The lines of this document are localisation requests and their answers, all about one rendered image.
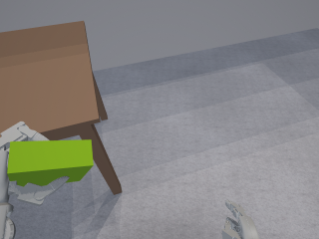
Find left robot hand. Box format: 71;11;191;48
0;121;70;206

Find sponge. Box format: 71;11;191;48
7;139;94;187

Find robot left forearm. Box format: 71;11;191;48
0;202;16;239

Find table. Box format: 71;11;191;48
0;21;122;195

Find right robot hand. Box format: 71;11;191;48
221;199;260;239

